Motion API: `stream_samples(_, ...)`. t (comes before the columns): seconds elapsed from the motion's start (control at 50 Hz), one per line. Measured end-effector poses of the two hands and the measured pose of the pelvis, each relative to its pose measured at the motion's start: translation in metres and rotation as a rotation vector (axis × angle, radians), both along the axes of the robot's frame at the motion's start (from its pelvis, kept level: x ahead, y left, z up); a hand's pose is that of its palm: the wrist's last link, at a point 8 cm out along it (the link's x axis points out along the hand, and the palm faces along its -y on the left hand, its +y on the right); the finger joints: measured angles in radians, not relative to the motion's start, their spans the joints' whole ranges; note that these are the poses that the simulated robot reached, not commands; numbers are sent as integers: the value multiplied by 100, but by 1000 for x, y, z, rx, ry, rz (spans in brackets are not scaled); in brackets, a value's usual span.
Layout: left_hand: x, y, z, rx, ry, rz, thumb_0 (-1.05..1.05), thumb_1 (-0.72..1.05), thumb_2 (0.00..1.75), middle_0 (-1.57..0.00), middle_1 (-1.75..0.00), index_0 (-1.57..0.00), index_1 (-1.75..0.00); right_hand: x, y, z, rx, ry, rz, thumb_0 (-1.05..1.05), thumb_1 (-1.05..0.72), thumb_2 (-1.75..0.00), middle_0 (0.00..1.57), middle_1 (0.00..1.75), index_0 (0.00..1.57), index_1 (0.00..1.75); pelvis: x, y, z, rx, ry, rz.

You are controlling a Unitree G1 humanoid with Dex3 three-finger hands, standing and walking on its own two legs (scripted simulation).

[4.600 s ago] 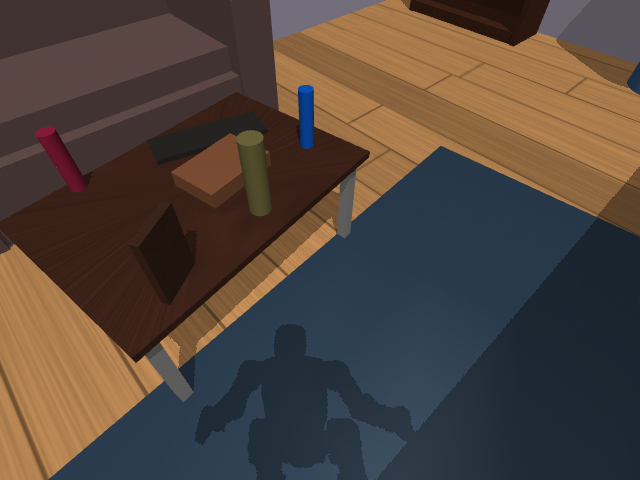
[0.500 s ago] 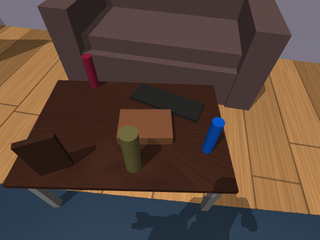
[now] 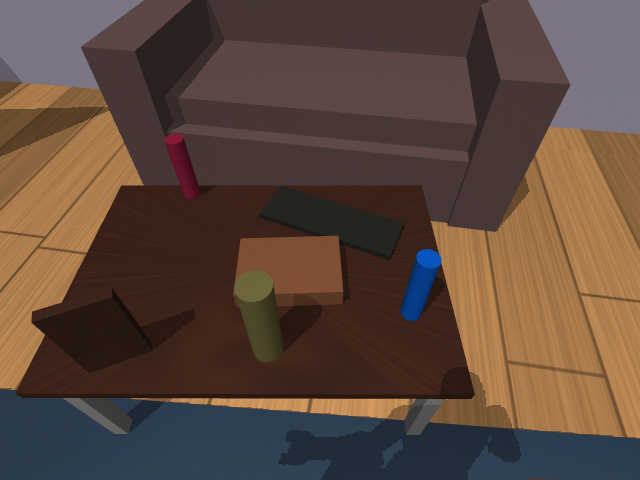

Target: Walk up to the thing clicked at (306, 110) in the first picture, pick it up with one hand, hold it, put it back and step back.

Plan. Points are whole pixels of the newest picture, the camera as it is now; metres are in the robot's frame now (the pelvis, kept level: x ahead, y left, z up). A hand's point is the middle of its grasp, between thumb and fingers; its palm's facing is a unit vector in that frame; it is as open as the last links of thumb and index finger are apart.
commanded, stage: walk up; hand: right
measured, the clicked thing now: (418, 287) +0.56 -0.20 -0.25
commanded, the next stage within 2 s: stand in 0.44 s
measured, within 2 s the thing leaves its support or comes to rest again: neither
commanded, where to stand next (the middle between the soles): +0.05 +0.03 m, yaw +0 degrees
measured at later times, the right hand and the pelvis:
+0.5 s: hand out of the picture +0.08 -0.25 -0.16, palm faces +0.02 +0.94 -0.33, open 7.4 cm; pelvis +0.01 +0.00 +0.00, yaw +0 degrees
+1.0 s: hand out of the picture +0.11 -0.26 -0.15, palm faces +0.00 +0.94 -0.34, open 7.4 cm; pelvis +0.02 +0.00 +0.00, yaw +0 degrees
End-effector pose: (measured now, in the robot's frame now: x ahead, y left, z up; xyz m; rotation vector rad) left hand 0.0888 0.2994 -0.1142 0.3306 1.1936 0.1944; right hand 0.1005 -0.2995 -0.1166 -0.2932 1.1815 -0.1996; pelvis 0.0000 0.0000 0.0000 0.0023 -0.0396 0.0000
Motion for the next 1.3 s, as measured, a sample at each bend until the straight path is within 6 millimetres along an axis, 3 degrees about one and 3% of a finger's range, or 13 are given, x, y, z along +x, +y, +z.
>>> stream_samples(0.36,-1,-2,-3,-6,42,0,1,90,90,-21,-30,-20,-30,-30,-1,-5,1,85,-44,1,-91,-90,21,30,20,30,7,0,2,0,9,-6)
stream_samples(0.62,11,-6,-4,-23,20,-3,1,90,90,-21,-30,-20,-30,-16,3,-1,-1,50,-25,1,-91,-90,21,30,20,30,13,-1,3,-1,7,-4)
stream_samples(0.88,8,-10,-5,-29,25,2,1,90,90,-21,-30,-20,-30,-1,-1,4,-13,20,-10,1,-91,-90,21,30,20,30,17,-3,3,-3,4,-1)
stream_samples(1.3,0,-10,-2,-18,39,8,1,90,90,-21,-30,-20,-30,-11,-5,0,-9,51,-5,1,-91,-90,21,30,20,30,16,-7,4,-3,2,3)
